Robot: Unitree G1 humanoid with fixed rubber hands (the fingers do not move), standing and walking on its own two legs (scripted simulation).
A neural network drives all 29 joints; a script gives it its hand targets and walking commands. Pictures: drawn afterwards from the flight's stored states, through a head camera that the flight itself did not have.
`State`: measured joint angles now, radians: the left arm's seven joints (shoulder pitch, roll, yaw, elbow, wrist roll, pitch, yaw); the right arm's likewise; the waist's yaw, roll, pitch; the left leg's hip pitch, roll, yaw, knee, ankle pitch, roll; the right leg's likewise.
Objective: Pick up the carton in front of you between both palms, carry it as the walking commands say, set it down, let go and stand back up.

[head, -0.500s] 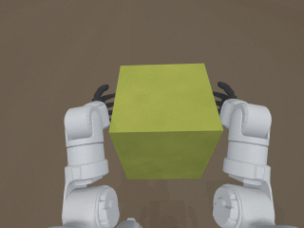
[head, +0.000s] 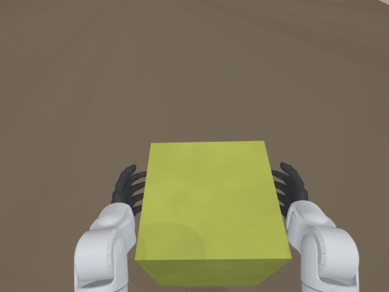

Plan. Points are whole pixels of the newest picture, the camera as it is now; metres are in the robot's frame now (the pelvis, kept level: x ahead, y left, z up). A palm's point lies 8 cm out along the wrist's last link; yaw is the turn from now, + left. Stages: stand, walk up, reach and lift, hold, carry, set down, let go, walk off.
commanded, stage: carry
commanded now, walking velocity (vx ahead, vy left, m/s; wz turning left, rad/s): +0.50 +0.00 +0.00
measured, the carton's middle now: (208, 219) +0.27 +0.00 +0.02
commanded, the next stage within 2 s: none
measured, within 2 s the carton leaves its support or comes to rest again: neither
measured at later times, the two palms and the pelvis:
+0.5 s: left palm (147, 104) +0.55 +0.14 +0.10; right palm (262, 99) +0.57 -0.16 +0.10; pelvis +0.31 -0.02 +0.00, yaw +3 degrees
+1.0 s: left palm (151, 48) +0.87 +0.17 +0.09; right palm (236, 46) +0.88 -0.13 +0.09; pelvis +0.64 +0.01 -0.01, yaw +1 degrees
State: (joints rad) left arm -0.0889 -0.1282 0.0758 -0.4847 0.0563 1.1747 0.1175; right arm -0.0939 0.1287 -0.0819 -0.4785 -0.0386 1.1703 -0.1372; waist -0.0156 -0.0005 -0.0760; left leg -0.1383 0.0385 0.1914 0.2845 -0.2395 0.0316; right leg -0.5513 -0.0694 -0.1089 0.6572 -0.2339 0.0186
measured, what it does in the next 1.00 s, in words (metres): walks ahead: right foot, then left foot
